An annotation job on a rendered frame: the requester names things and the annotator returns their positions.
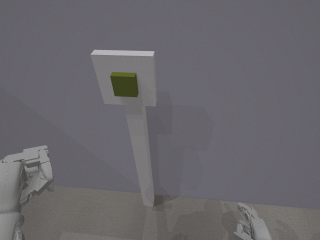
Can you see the right robot hand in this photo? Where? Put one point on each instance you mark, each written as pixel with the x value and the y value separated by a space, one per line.
pixel 256 230

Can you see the panel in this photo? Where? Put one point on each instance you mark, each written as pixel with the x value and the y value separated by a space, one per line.
pixel 143 64

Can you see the left robot forearm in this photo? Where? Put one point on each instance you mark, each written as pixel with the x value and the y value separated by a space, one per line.
pixel 10 226

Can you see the button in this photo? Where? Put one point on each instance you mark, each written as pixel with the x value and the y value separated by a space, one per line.
pixel 124 84

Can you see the left robot hand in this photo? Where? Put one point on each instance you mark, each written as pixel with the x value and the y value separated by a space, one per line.
pixel 14 176

